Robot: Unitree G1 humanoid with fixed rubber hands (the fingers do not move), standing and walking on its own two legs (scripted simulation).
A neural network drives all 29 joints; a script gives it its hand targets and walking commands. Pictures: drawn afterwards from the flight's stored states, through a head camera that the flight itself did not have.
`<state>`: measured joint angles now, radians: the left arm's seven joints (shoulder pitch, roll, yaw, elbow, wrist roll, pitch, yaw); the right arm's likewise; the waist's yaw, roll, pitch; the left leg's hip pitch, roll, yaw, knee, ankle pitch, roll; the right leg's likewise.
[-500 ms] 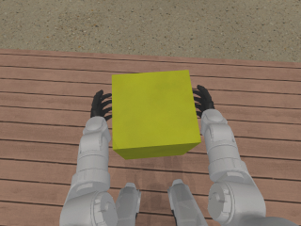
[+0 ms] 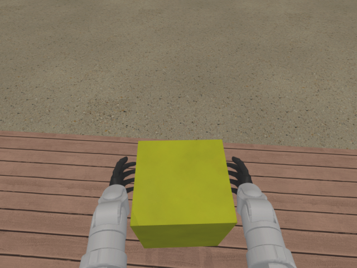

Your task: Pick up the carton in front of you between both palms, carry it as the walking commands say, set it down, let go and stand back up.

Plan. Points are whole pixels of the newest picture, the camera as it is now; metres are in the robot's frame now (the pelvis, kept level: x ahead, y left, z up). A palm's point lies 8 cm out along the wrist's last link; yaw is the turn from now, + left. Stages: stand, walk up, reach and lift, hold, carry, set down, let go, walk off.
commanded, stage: reach and lift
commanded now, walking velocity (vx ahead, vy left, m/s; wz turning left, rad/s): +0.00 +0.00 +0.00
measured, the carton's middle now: (180, 197) +0.31 +0.00 -0.07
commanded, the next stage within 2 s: hold in 1.10 s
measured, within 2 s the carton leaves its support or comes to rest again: neither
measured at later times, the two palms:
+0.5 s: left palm (115, 187) +0.29 +0.15 +0.04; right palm (248, 186) +0.28 -0.15 +0.03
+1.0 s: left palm (113, 183) +0.29 +0.15 +0.05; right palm (248, 181) +0.29 -0.15 +0.04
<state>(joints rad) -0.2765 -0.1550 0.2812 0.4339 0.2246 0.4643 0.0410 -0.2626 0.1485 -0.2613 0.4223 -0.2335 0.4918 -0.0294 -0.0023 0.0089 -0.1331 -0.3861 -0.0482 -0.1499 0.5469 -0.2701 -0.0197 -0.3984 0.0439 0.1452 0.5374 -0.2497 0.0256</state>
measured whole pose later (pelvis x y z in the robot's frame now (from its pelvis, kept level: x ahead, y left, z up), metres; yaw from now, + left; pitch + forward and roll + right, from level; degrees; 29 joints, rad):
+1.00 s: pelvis +0.00 +0.00 +0.01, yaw +0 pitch -4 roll +0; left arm -0.27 -0.15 0.24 0.32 0.29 0.67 0.01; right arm -0.25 0.15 -0.22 0.30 -0.28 0.70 0.00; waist 0.00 0.00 -0.02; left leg -0.08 -0.03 -0.14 0.37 -0.21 -0.02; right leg -0.09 0.03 0.14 0.36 -0.19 0.02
